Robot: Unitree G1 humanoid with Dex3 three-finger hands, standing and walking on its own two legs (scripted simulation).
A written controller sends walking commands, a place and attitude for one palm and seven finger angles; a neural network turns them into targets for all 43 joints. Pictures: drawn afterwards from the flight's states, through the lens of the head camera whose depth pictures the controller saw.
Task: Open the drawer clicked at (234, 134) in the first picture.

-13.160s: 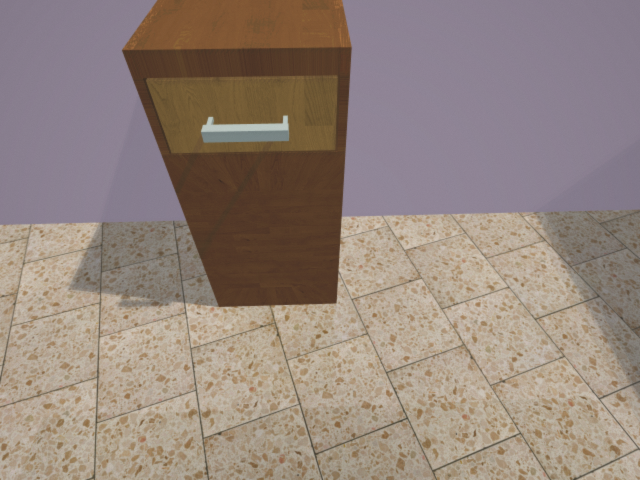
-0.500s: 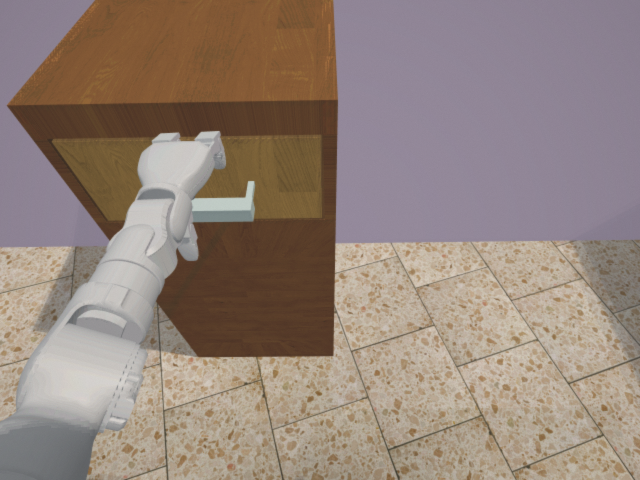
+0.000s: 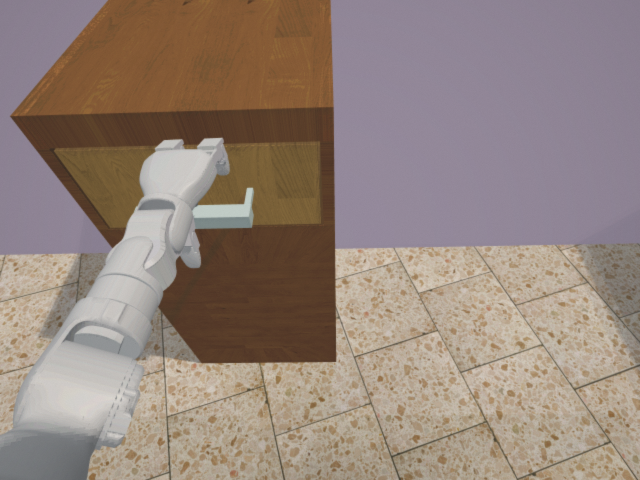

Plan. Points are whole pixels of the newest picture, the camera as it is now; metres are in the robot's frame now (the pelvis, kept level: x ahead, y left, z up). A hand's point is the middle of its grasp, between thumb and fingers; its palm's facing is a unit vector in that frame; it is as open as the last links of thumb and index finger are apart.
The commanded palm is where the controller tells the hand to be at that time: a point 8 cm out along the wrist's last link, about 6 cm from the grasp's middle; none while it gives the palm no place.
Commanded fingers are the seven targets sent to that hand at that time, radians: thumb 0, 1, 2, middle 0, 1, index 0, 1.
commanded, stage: move the hooked fingers above the handle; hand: left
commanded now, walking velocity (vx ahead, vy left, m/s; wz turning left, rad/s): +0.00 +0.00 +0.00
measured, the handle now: (197, 206) +0.52 +0.20 +0.02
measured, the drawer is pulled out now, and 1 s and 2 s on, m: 0.00 0.00 0.00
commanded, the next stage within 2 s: lower the fingers behind the handle in 0.50 s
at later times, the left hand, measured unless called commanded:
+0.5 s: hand (184, 204) +0.46 +0.19 +0.09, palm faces -0.04 -0.02 -1.00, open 13.8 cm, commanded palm +0.44 +0.19 +0.15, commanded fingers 0.00 -0.50 0.30 -0.30 -1.20 -0.30 -1.20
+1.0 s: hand (197, 219) +0.46 +0.18 +0.06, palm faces -0.04 -0.03 -1.00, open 13.8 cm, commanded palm +0.44 +0.18 +0.12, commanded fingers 0.00 -0.50 0.30 -0.30 -1.20 -0.30 -1.20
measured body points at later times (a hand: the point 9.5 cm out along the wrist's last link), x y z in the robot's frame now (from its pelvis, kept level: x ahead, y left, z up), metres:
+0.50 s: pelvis +0.00 -0.01 +0.00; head +0.05 -0.03 +0.45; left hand +0.46 +0.18 +0.14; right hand +0.06 -0.28 -0.14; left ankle -0.02 +0.10 -0.73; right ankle -0.03 -0.09 -0.73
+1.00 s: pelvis +0.00 +0.00 +0.00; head +0.05 -0.02 +0.44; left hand +0.45 +0.18 +0.11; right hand +0.05 -0.27 -0.14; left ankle -0.02 +0.10 -0.73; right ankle -0.03 -0.09 -0.73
